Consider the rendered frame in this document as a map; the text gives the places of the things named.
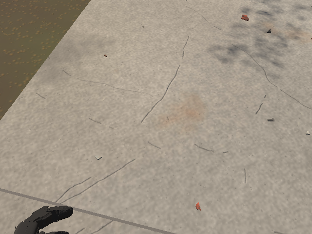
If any left robot hand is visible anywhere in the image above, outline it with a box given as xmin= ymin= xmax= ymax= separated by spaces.
xmin=14 ymin=206 xmax=73 ymax=234

